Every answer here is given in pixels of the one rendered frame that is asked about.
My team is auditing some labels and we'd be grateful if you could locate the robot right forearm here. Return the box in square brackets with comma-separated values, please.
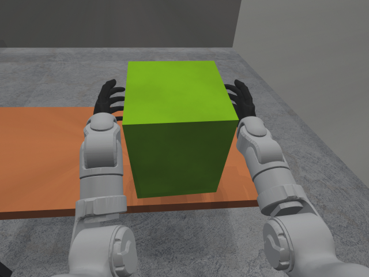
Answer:
[236, 116, 336, 251]

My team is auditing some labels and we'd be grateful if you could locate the table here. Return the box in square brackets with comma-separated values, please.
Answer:
[0, 107, 259, 277]

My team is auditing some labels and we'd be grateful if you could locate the robot left forearm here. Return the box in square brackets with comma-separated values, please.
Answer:
[68, 113, 127, 266]

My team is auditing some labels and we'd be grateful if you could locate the robot right upper arm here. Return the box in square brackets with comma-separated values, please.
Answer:
[263, 212, 369, 277]

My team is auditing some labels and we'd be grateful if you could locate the right robot hand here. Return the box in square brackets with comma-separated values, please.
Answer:
[224, 80, 256, 127]

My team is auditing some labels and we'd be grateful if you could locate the carton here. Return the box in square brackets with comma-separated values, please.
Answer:
[122, 61, 239, 199]

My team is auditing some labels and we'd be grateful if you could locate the left robot hand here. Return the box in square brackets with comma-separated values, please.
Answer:
[93, 79, 125, 121]

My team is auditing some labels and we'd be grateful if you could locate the robot left upper arm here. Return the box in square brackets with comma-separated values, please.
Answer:
[51, 224, 138, 277]

